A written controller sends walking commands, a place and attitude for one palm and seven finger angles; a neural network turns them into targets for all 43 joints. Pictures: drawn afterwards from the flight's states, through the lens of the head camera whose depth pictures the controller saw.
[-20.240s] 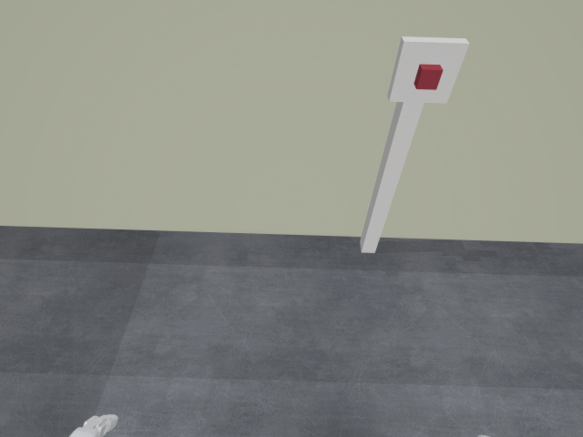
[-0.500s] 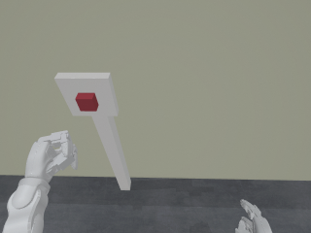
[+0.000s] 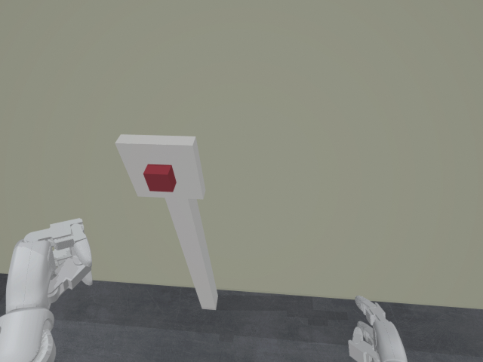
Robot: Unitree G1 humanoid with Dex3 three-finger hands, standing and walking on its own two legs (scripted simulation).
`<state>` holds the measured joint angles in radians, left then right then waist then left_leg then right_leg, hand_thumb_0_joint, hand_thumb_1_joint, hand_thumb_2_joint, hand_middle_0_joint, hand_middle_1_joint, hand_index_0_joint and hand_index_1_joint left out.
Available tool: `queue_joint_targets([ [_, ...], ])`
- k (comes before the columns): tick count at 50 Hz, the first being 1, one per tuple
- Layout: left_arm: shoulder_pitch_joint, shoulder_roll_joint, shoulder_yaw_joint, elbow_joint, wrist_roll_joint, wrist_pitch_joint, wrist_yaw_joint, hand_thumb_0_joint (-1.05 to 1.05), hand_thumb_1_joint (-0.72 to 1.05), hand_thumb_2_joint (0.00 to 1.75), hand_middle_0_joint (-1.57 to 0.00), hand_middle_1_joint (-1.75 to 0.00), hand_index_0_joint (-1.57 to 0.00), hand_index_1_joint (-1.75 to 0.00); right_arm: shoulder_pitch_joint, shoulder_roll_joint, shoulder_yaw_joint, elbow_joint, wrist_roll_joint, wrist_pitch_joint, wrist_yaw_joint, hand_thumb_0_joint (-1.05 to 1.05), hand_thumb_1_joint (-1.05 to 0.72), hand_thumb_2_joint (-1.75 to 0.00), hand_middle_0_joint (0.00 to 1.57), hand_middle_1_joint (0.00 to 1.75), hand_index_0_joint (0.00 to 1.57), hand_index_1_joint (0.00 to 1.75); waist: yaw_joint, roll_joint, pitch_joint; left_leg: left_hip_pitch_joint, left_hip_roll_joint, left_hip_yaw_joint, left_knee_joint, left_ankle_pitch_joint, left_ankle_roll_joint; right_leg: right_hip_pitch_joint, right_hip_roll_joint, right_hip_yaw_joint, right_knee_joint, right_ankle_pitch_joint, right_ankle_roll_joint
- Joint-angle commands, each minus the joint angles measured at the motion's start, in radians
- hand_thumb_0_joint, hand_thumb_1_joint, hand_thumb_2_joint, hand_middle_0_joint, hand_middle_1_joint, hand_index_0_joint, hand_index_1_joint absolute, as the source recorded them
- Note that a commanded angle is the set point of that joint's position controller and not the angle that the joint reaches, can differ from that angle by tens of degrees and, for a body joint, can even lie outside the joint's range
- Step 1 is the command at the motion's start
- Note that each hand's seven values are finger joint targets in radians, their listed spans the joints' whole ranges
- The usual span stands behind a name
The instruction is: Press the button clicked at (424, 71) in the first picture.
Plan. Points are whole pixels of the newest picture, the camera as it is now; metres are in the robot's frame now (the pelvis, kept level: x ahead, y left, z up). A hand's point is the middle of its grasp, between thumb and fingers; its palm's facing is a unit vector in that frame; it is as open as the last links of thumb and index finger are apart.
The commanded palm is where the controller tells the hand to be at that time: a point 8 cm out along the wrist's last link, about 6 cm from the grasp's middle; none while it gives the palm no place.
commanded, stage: draw the hand back to the body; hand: left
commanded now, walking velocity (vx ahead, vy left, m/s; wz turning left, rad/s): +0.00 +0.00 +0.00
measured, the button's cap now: (161, 177) +0.46 +0.23 +0.05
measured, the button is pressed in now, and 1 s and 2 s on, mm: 0 0 0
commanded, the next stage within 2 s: step back with the hand held close in 0.50 s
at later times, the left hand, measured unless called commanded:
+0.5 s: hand (68, 275) +0.18 +0.24 +0.15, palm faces +0.41 -0.82 -0.39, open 3.1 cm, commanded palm +0.12 +0.27 +0.18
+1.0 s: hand (52, 293) +0.15 +0.25 +0.15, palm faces +0.27 -0.82 -0.50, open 3.1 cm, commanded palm +0.09 +0.29 +0.18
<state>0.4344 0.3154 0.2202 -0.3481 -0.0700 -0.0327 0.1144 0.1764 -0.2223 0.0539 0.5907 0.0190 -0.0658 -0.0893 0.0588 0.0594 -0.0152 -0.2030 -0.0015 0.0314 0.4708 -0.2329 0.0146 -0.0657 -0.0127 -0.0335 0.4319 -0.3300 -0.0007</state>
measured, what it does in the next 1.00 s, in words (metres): stands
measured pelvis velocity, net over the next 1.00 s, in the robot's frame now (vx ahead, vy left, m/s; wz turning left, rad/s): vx -0.04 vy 0.01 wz -0.01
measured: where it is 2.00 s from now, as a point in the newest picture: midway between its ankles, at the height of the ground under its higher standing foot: outside the picture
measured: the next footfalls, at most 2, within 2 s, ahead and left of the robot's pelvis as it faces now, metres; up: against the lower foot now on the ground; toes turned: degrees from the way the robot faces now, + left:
right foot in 1.82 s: -0.24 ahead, -0.07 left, +0.00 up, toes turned -1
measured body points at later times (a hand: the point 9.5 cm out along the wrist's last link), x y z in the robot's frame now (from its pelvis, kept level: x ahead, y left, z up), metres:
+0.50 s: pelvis +0.00 -0.01 +0.00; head -0.02 -0.03 +0.45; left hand +0.15 +0.28 +0.17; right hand +0.20 -0.22 -0.08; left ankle +0.01 +0.11 -0.74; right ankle -0.06 -0.12 -0.74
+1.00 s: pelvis -0.04 +0.01 +0.00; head -0.01 +0.01 +0.45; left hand +0.13 +0.29 +0.18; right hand +0.14 -0.23 -0.08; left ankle +0.01 +0.11 -0.74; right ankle -0.06 -0.12 -0.74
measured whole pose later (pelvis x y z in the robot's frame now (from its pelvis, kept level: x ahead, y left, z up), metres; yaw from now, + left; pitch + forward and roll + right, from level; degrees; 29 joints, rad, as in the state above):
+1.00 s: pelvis -0.04 +0.01 +0.00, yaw +0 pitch +1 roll -1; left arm 0.65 0.42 0.34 -0.59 -0.06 -0.12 0.10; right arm 0.17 -0.24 -0.01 0.52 0.02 0.06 -0.08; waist 0.01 0.03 0.04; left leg -0.32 0.01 0.03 0.47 -0.16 0.03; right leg -0.19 0.00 -0.03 0.43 -0.26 0.02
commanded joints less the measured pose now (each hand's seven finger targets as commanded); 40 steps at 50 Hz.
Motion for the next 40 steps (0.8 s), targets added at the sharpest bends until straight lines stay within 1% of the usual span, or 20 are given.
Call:
queue_joint_targets([
  [1,-0.011,0.162,0.125,-0.271,-0.004,-0.068,0.008,0.00,0.90,0.90,-1.30,-1.50,-1.30,-1.50,-0.123,-0.104,-0.047,-0.164,-0.011,-0.050,0.006,0.00,-0.90,-0.90,0.20,0.30,0.20,0.30,-0.002,-0.042,-0.091,0.170,0.016,-0.035,-0.055,0.310,0.019,-0.080,0.015,-0.008,-0.069,0.365,-0.011],
  [2,0.002,0.161,0.131,-0.282,-0.004,-0.067,0.006,0.00,0.90,0.90,-1.30,-1.50,-1.30,-1.50,-0.124,-0.103,-0.049,-0.167,-0.010,-0.047,0.007,0.00,-0.90,-0.90,0.20,0.30,0.20,0.30,-0.001,-0.031,-0.090,0.176,0.018,-0.031,-0.056,0.318,0.019,-0.081,0.014,-0.007,-0.070,0.369,-0.009],
  [3,0.024,0.177,0.151,-0.276,-0.004,-0.066,0.005,0.00,0.90,0.90,-1.30,-1.50,-1.30,-1.50,-0.128,-0.105,-0.053,-0.164,-0.013,-0.050,0.007,0.00,-0.90,-0.90,0.20,0.30,0.20,0.30,0.005,-0.064,-0.077,0.167,0.016,-0.028,-0.056,0.313,0.020,-0.081,0.019,-0.006,-0.086,0.380,-0.008],
  [6,0.019,0.182,0.168,-0.331,-0.002,-0.075,0.006,0.00,0.90,0.90,-1.30,-1.50,-1.30,-1.50,-0.126,-0.097,-0.052,-0.167,-0.011,-0.046,0.008,0.00,-0.90,-0.90,0.20,0.30,0.20,0.30,0.003,-0.014,-0.076,0.176,0.013,-0.024,-0.056,0.318,0.019,-0.076,0.015,-0.007,-0.081,0.380,-0.008],
  [8,0.037,0.200,0.191,-0.358,-0.001,-0.078,0.006,0.00,0.90,0.90,-1.30,-1.50,-1.30,-1.50,-0.134,-0.098,-0.054,-0.167,-0.014,-0.053,0.009,0.00,-0.90,-0.90,0.20,0.30,0.20,0.30,0.009,-0.018,-0.071,0.180,0.012,-0.023,-0.056,0.313,0.019,-0.080,0.020,-0.005,-0.100,0.380,-0.007],
  [11,0.058,0.191,0.195,-0.390,-0.001,-0.088,0.007,0.00,0.90,0.90,-1.30,-1.50,-1.30,-1.50,-0.129,-0.092,-0.054,-0.168,-0.012,-0.056,0.007,0.00,-0.90,-0.90,0.20,0.30,0.20,0.30,0.008,0.015,-0.066,0.183,0.013,-0.020,-0.054,0.300,0.017,-0.082,0.015,-0.005,-0.094,0.368,-0.008],
  [14,0.074,0.154,0.169,-0.321,-0.005,-0.079,0.002,0.00,0.90,0.90,-1.30,-1.50,-1.30,-1.50,-0.124,-0.096,-0.057,-0.159,-0.013,-0.053,0.005,0.00,-0.90,-0.90,0.20,0.30,0.20,0.30,-0.001,-0.057,-0.020,0.164,0.013,-0.017,-0.065,0.264,0.021,-0.095,0.016,-0.008,-0.106,0.353,-0.002],
  [17,0.049,0.151,0.169,-0.303,-0.003,-0.080,0.001,0.00,0.90,0.90,-1.30,-1.50,-1.30,-1.50,-0.125,-0.100,-0.063,-0.156,-0.013,-0.045,0.001,0.00,-0.90,-0.90,0.20,0.30,0.20,0.30,-0.001,-0.039,-0.006,0.169,0.013,-0.014,-0.074,0.229,0.023,-0.112,0.016,-0.002,-0.118,0.315,0.000],
  [18,0.043,0.158,0.173,-0.303,-0.002,-0.080,0.000,0.00,0.90,0.90,-1.30,-1.50,-1.30,-1.50,-0.130,-0.102,-0.065,-0.153,-0.015,-0.048,-0.001,0.00,-0.90,-0.90,0.20,0.30,0.20,0.30,0.001,-0.070,0.004,0.168,0.012,-0.017,-0.075,0.217,0.024,-0.120,0.022,-0.001,-0.136,0.301,0.001],
  [22,0.014,0.174,0.181,-0.345,0.000,-0.094,0.006,0.00,0.90,0.90,-1.30,-1.50,-1.30,-1.50,-0.135,-0.097,-0.062,-0.159,-0.016,-0.052,-0.008,0.00,-0.90,-0.90,0.20,0.30,0.20,0.30,0.007,-0.014,-0.043,0.182,0.007,-0.016,-0.074,0.211,0.025,-0.092,0.012,0.005,-0.123,0.295,-0.003],
  [23,0.019,0.192,0.194,-0.353,0.001,-0.095,0.007,0.00,0.90,0.90,-1.30,-1.50,-1.30,-1.50,-0.141,-0.097,-0.064,-0.156,-0.018,-0.059,-0.010,0.00,-0.90,-0.90,0.20,0.30,0.20,0.30,0.011,-0.022,-0.040,0.184,0.006,-0.012,-0.070,0.211,0.026,-0.097,0.015,0.009,-0.138,0.301,-0.001],
  [26,0.021,0.184,0.184,-0.380,0.002,-0.103,0.011,0.00,0.90,0.90,-1.30,-1.50,-1.30,-1.50,-0.138,-0.093,-0.058,-0.157,-0.018,-0.069,-0.010,0.00,-0.90,-0.90,0.20,0.30,0.20,0.30,0.010,0.027,-0.050,0.186,0.004,-0.014,-0.070,0.215,0.021,-0.086,0.011,0.007,-0.127,0.303,-0.006],
  [30,0.048,0.170,0.180,-0.353,-0.001,-0.103,0.010,0.00,0.90,0.90,-1.30,-1.50,-1.30,-1.50,-0.134,-0.092,-0.059,-0.148,-0.018,-0.073,-0.007,0.00,-0.90,-0.90,0.20,0.30,0.20,0.30,0.008,-0.006,-0.022,0.178,0.007,-0.015,-0.074,0.218,0.019,-0.093,0.015,0.004,-0.132,0.308,-0.005],
  [31,0.013,0.155,0.164,-0.308,0.000,-0.096,0.008,0.00,0.90,0.90,-1.30,-1.50,-1.30,-1.50,-0.132,-0.096,-0.059,-0.140,-0.019,-0.068,-0.008,0.00,-0.90,-0.90,0.20,0.30,0.20,0.30,-0.001,-0.025,0.006,0.172,0.008,-0.014,-0.081,0.204,0.019,-0.108,0.016,0.002,-0.137,0.292,-0.003],
  [32,-0.085,0.299,0.312,-0.399,0.007,-0.135,0.015,0.00,0.90,0.90,-1.30,-1.50,-1.30,-1.50,-0.110,-0.117,-0.067,-0.178,-0.020,-0.035,-0.001,0.00,-0.90,-0.90,0.20,0.30,0.20,0.30,-0.033,-0.060,0.059,0.103,0.028,-0.030,-0.025,0.190,0.040,-0.195,-0.033,0.061,-0.190,0.341,0.017],
  [33,-0.066,0.297,0.319,-0.348,0.009,-0.147,0.012,0.00,0.90,0.90,-1.30,-1.50,-1.30,-1.50,-0.112,-0.105,-0.069,-0.163,-0.020,-0.020,-0.002,0.00,-0.90,-0.90,0.20,0.30,0.20,0.30,-0.035,-0.089,0.060,0.090,0.023,-0.034,-0.003,0.180,0.034,-0.196,-0.055,0.068,-0.196,0.390,0.013],
  [34,0.042,0.216,0.245,-0.267,0.008,-0.137,0.000,0.00,0.90,0.90,-1.30,-1.50,-1.30,-1.50,-0.124,-0.100,-0.069,-0.155,-0.022,-0.004,-0.002,0.00,-0.90,-0.90,0.20,0.30,0.20,0.30,-0.042,-0.132,0.057,0.088,0.026,-0.033,0.007,0.213,0.036,-0.195,-0.064,0.048,-0.181,0.431,0.022],
  [36,0.110,0.164,0.198,-0.249,0.010,-0.131,-0.010,0.00,0.90,0.90,-1.30,-1.50,-1.30,-1.50,-0.107,-0.112,-0.079,-0.175,-0.016,0.025,0.009,0.00,-0.90,-0.90,0.20,0.30,0.20,0.30,-0.048,-0.111,0.005,0.093,0.033,-0.028,0.003,0.270,0.034,-0.177,-0.060,0.032,-0.149,0.443,0.038],
  [38,0.147,0.164,0.196,-0.298,0.009,-0.137,-0.011,0.00,0.90,0.90,-1.30,-1.50,-1.30,-1.50,-0.114,-0.121,-0.087,-0.190,-0.013,0.041,0.011,0.00,-0.90,-0.90,0.20,0.30,0.20,0.30,-0.047,-0.037,-0.056,0.124,0.042,-0.022,-0.012,0.328,0.037,-0.170,-0.051,0.025,-0.125,0.437,0.047],
  [40,0.173,0.183,0.206,-0.352,0.009,-0.141,-0.007,0.00,0.90,0.90,-1.30,-1.50,-1.30,-1.50,-0.105,-0.122,-0.090,-0.206,-0.010,0.059,0.012,0.00,-0.90,-0.90,0.20,0.30,0.20,0.30,-0.048,-0.024,-0.110,0.118,0.051,-0.028,-0.014,0.385,0.038,-0.140,-0.044,0.017,-0.090,0.446,0.045],
])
